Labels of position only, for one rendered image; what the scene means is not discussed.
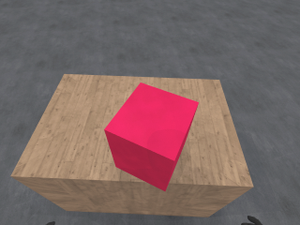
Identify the robot right hand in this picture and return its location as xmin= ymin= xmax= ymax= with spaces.
xmin=241 ymin=216 xmax=262 ymax=225

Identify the pedestal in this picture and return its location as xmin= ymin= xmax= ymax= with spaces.
xmin=11 ymin=74 xmax=254 ymax=218

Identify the carton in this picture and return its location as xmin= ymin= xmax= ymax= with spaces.
xmin=104 ymin=82 xmax=199 ymax=191

